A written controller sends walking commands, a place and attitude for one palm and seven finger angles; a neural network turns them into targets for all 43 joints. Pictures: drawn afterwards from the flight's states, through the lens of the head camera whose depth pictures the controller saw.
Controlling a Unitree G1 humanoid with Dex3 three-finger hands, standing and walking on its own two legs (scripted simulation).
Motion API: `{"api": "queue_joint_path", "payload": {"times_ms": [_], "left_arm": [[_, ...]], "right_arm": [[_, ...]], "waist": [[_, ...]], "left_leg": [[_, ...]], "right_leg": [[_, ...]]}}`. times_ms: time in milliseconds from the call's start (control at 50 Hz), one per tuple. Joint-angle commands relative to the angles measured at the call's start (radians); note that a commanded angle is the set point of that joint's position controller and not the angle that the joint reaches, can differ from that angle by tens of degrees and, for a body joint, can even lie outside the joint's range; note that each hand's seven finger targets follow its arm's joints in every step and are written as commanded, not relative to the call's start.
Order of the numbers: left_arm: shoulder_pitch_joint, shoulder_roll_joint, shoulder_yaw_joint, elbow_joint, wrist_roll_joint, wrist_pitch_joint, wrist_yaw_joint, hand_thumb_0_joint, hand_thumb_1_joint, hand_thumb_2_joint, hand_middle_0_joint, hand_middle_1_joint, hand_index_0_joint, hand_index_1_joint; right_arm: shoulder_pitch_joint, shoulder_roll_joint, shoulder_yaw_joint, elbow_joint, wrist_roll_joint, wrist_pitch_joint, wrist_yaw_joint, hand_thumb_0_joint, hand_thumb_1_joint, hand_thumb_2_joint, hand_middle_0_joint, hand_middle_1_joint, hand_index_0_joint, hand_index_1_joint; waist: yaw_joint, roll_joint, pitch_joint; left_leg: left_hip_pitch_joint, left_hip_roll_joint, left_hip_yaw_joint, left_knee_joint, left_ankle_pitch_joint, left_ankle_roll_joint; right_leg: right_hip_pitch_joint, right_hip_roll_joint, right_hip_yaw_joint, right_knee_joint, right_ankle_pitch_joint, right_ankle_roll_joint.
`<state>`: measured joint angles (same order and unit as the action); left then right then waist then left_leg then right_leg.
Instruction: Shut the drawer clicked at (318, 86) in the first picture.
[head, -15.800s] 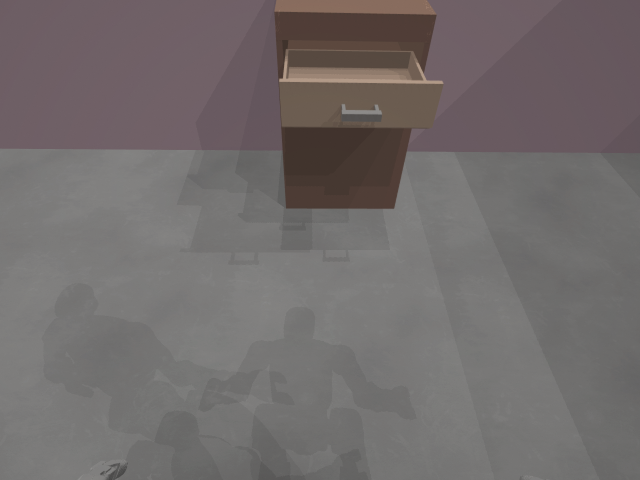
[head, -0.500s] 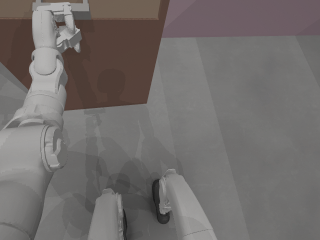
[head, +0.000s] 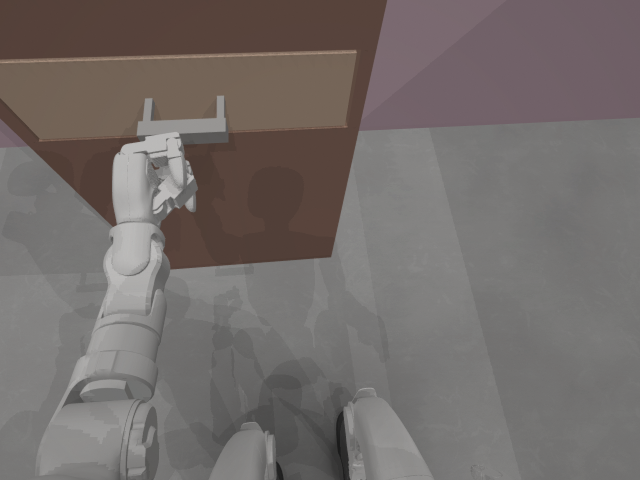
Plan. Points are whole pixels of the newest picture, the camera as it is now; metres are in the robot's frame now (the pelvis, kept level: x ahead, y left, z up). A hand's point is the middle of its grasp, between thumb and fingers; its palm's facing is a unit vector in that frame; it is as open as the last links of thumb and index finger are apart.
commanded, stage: draw the hand back to the body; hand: left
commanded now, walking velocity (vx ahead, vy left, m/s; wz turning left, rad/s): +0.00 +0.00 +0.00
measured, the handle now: (184, 118) +0.58 +0.15 +0.00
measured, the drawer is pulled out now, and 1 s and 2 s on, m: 0.00 0.00 0.00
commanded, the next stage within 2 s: step back with the hand held close in 1.20 s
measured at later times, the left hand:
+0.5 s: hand (67, 282) +0.31 +0.18 +0.14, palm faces +0.12 -0.96 -0.24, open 3.3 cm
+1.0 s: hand out of the picture +0.20 +0.25 +0.25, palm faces +0.44 -0.82 -0.38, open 3.2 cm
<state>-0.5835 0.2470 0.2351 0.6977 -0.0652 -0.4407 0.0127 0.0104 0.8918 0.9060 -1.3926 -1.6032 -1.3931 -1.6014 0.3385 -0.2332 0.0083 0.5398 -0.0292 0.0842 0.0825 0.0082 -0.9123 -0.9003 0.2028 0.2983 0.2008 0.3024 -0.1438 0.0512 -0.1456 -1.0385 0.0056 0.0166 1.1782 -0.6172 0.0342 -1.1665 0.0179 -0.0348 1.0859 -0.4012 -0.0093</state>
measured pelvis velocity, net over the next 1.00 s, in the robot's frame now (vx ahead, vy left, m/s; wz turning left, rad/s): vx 0.02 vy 0.00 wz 0.05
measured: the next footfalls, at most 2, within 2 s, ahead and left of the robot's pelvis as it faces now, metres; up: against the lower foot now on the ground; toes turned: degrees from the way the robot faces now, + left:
none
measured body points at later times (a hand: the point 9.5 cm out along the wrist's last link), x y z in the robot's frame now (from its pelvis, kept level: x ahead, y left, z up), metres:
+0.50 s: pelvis +0.02 +0.00 +0.07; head +0.05 -0.01 +0.52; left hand +0.30 +0.23 +0.16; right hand +0.22 -0.22 -0.01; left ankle -0.05 +0.09 -0.64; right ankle +0.05 -0.12 -0.64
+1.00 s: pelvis +0.02 +0.00 +0.10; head +0.00 -0.01 +0.55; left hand +0.17 +0.29 +0.28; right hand +0.22 -0.20 +0.02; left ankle -0.05 +0.09 -0.64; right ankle +0.05 -0.12 -0.64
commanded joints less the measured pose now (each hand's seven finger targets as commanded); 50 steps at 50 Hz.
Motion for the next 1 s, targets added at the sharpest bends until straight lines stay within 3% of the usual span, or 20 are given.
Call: {"api": "queue_joint_path", "payload": {"times_ms": [0, 60, 80, 120, 160, 180, 220, 260, 280, 300, 320, 360, 380, 420, 480, 600, 760, 880, 960, 980], "left_arm": [[-0.066, 0.112, -0.041, -0.433, -0.063, 0.007, -0.039, 0.0, 0.9, 0.9, -1.4, -1.6, -1.4, -1.6], [0.02, 0.083, -0.07, -0.473, -0.08, 0.034, -0.054, 0.0, 0.9, 0.9, -1.4, -1.6, -1.4, -1.6], [0.022, 0.051, -0.114, -0.486, -0.082, 0.036, -0.063, 0.0, 0.9, 0.9, -1.4, -1.6, -1.4, -1.6], [0.055, 0.04, -0.13, -0.496, -0.083, 0.034, -0.076, 0.0, 0.9, 0.9, -1.4, -1.6, -1.4, -1.6], [0.11, 0.049, -0.133, -0.511, -0.084, 0.041, -0.094, 0.0, 0.9, 0.9, -1.4, -1.6, -1.4, -1.6], [0.095, 0.054, -0.142, -0.562, -0.087, 0.042, -0.107, 0.0, 0.9, 0.9, -1.4, -1.6, -1.4, -1.6], [0.135, 0.068, -0.136, -0.604, -0.094, 0.056, -0.127, 0.0, 0.9, 0.9, -1.4, -1.6, -1.4, -1.6], [0.206, 0.097, -0.101, -0.662, -0.108, 0.071, -0.136, 0.0, 0.9, 0.9, -1.4, -1.6, -1.4, -1.6], [0.232, 0.124, -0.077, -0.682, -0.117, 0.08, -0.138, 0.0, 0.9, 0.9, -1.4, -1.6, -1.4, -1.6], [0.268, 0.113, -0.076, -0.698, -0.126, 0.091, -0.144, 0.0, 0.9, 0.9, -1.4, -1.6, -1.4, -1.6], [0.344, 0.218, -0.095, -0.736, -0.024, 0.154, -0.061, 0.0, 0.9, 0.9, -1.4, -1.6, -1.4, -1.6], [0.397, 0.154, -0.121, -0.822, -0.015, 0.219, 0.003, 0.0, 0.9, 0.9, -1.4, -1.6, -1.4, -1.6], [0.417, 0.158, -0.126, -0.855, -0.011, 0.24, 0.017, 0.0, 0.9, 0.9, -1.4, -1.6, -1.4, -1.6], [0.482, 0.171, -0.106, -0.879, -0.001, 0.278, 0.048, 0.0, 0.9, 0.9, -1.4, -1.6, -1.4, -1.6], [0.541, 0.176, -0.098, -0.95, 0.003, 0.312, 0.068, 0.0, 0.9, 0.9, -1.4, -1.6, -1.4, -1.6], [0.628, 0.171, -0.088, -1.083, 0.015, 0.337, 0.086, 0.0, 0.9, 0.9, -1.4, -1.6, -1.4, -1.6], [0.818, 0.222, 0.029, -1.241, 0.011, 0.329, 0.094, 0.0, 0.9, 0.9, -1.4, -1.6, -1.4, -1.6], [0.924, 0.253, 0.114, -1.327, 0.007, 0.314, 0.094, 0.0, 0.9, 0.9, -1.4, -1.6, -1.4, -1.6], [0.986, 0.281, 0.169, -1.419, 0.006, 0.294, 0.101, 0.0, 0.9, 0.9, -1.4, -1.6, -1.4, -1.6], [1.004, 0.295, 0.191, -1.413, 0.006, 0.295, 0.103, 0.0, 0.9, 0.9, -1.4, -1.6, -1.4, -1.6]], "right_arm": [[0.12, -0.155, -0.063, -0.123, 0.041, -0.03, -0.02, 0.0, -0.9, -0.9, 0.2, 0.3, 0.2, 0.3], [0.09, -0.153, -0.058, -0.12, 0.053, -0.047, -0.043, 0.0, -0.9, -0.9, 0.2, 0.3, 0.2, 0.3], [0.07, -0.151, -0.052, -0.124, 0.056, -0.056, -0.05, 0.0, -0.9, -0.9, 0.2, 0.3, 0.2, 0.3], [0.053, -0.147, -0.049, -0.115, 0.055, -0.069, -0.059, 0.0, -0.9, -0.9, 0.2, 0.3, 0.2, 0.3], [0.038, -0.147, -0.047, -0.121, 0.057, -0.083, -0.065, 0.0, -0.9, -0.9, 0.2, 0.3, 0.2, 0.3], [0.025, -0.146, -0.046, -0.131, 0.059, -0.091, -0.069, 0.0, -0.9, -0.9, 0.2, 0.3, 0.2, 0.3], [-0.002, -0.14, -0.042, -0.139, 0.063, -0.104, -0.074, 0.0, -0.9, -0.9, 0.2, 0.3, 0.2, 0.3], [-0.035, -0.136, -0.036, -0.163, 0.065, -0.118, -0.079, 0.0, -0.9, -0.9, 0.2, 0.3, 0.2, 0.3], [-0.042, -0.138, -0.035, -0.17, 0.068, -0.124, -0.083, 0.0, -0.9, -0.9, 0.2, 0.3, 0.2, 0.3], [-0.06, -0.133, -0.03, -0.179, 0.069, -0.13, -0.085, 0.0, -0.9, -0.9, 0.2, 0.3, 0.2, 0.3], [-0.123, -0.125, -0.04, -0.19, 0.074, -0.1, -0.109, 0.0, -0.9, -0.9, 0.2, 0.3, 0.2, 0.3], [-0.143, -0.107, -0.026, -0.225, 0.072, -0.095, -0.13, 0.0, -0.9, -0.9, 0.2, 0.3, 0.2, 0.3], [-0.163, -0.11, -0.022, -0.223, 0.071, -0.095, -0.138, 0.0, -0.9, -0.9, 0.2, 0.3, 0.2, 0.3], [-0.177, -0.101, -0.009, -0.214, 0.068, -0.089, -0.152, 0.0, -0.9, -0.9, 0.2, 0.3, 0.2, 0.3], [-0.201, -0.1, 0.002, -0.206, 0.06, -0.1, -0.168, 0.0, -0.9, -0.9, 0.2, 0.3, 0.2, 0.3], [-0.229, -0.093, 0.02, -0.165, 0.048, -0.146, -0.178, 0.0, -0.9, -0.9, 0.2, 0.3, 0.2, 0.3], [-0.237, -0.09, 0.017, -0.126, 0.029, -0.208, -0.165, 0.0, -0.9, -0.9, 0.2, 0.3, 0.2, 0.3], [-0.247, -0.093, 0.009, -0.108, 0.025, -0.238, -0.158, 0.0, -0.9, -0.9, 0.2, 0.3, 0.2, 0.3], [-0.237, -0.092, 0.002, -0.108, 0.025, -0.263, -0.156, 0.0, -0.9, -0.9, 0.2, 0.3, 0.2, 0.3], [-0.244, -0.094, 0.001, -0.103, 0.026, -0.27, -0.157, 0.0, -0.9, -0.9, 0.2, 0.3, 0.2, 0.3]], "waist": [[0.045, -0.04, -0.584], [0.039, -0.082, -0.437], [0.029, -0.043, -0.371], [0.034, -0.028, -0.321], [0.047, -0.017, -0.306], [0.05, 0.027, -0.314], [0.068, 0.049, -0.319], [0.096, 0.054, -0.328], [0.1, 0.024, -0.325], [0.108, 0.001, -0.314], [0.141, -0.014, -0.333], [0.123, -0.054, -0.22], [0.131, -0.02, -0.206], [0.137, -0.03, -0.142], [0.142, -0.054, -0.09], [0.16, 0.013, -0.02], [0.19, -0.027, 0.037], [0.203, 0.02, 0.091], [0.213, 0.033, 0.057], [0.219, 0.043, 0.083]], "left_leg": [[0.259, 0.0, -0.02, -0.242, 0.696, -0.013], [0.269, -0.007, -0.006, -0.294, 0.578, -0.011], [0.289, -0.01, -0.004, -0.308, 0.544, -0.01], [0.328, -0.01, -0.008, -0.327, 0.537, -0.013], [0.358, -0.011, -0.011, -0.345, 0.553, -0.016], [0.394, -0.013, -0.012, -0.35, 0.576, -0.015], [0.443, -0.012, -0.017, -0.37, 0.604, -0.022], [0.47, -0.013, -0.021, -0.395, 0.623, -0.025], [0.479, -0.011, -0.028, -0.403, 0.633, -0.022], [0.48, -0.012, -0.025, -0.417, 0.632, -0.021], [0.535, -0.012, -0.015, -0.477, 0.621, -0.014], [0.538, -0.009, -0.02, -0.521, 0.544, -0.012], [0.56, -0.007, -0.022, -0.541, 0.542, -0.01], [0.595, -0.002, -0.022, -0.575, 0.544, -0.007], [0.655, 0.003, -0.028, -0.625, 0.545, -0.003], [0.784, 0.011, -0.038, -0.72, 0.573, -0.01], [0.844, 0.019, -0.045, -0.789, 0.636, -0.019], [0.843, 0.021, -0.042, -0.809, 0.6, -0.02], [0.858, 0.024, -0.043, -0.809, 0.633, -0.026], [0.853, 0.026, -0.045, -0.81, 0.627, -0.027]], "right_leg": [[0.765, 0.002, 0.017, -0.141, 0.61, -0.013], [0.766, 0.003, 0.009, -0.197, 0.534, -0.004], [0.734, 0.001, 0.007, -0.217, 0.494, -0.006], [0.72, 0.0, -0.001, -0.236, 0.453, -0.006], [0.746, -0.004, -0.003, -0.25, 0.458, -0.01], [0.747, -0.007, -0.002, -0.255, 0.465, -0.012], [0.776, -0.01, -0.004, -0.268, 0.471, -0.013], [0.826, -0.013, -0.007, -0.279, 0.482, -0.016], [0.841, -0.011, -0.009, -0.283, 0.486, -0.017], [0.868, -0.013, -0.008, -0.293, 0.498, -0.014], [0.944, -0.04, 0.033, -0.342, 0.449, -0.02], [0.931, -0.044, 0.02, -0.391, 0.392, -0.014], [0.95, -0.044, 0.023, -0.412, 0.383, -0.019], [0.973, -0.044, 0.018, -0.448, 0.383, -0.017], [1.01, -0.041, 0.012, -0.502, 0.38, -0.019], [1.054, -0.038, -0.002, -0.584, 0.353, -0.023], [1.127, -0.033, -0.008, -0.645, 0.389, -0.023], [1.136, -0.029, 0.003, -0.676, 0.361, -0.027], [1.165, -0.031, 0.007, -0.67, 0.387, -0.024], [1.155, -0.026, 0.01, -0.676, 0.38, -0.027]]}}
